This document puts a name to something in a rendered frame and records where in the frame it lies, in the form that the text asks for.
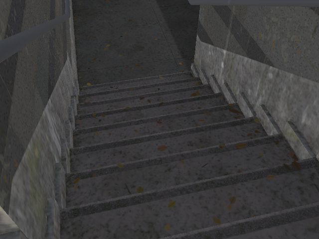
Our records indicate stairs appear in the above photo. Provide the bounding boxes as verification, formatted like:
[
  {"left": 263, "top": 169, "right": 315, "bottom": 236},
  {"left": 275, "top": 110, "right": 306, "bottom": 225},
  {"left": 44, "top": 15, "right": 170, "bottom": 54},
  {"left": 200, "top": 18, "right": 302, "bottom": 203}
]
[{"left": 60, "top": 71, "right": 319, "bottom": 239}]

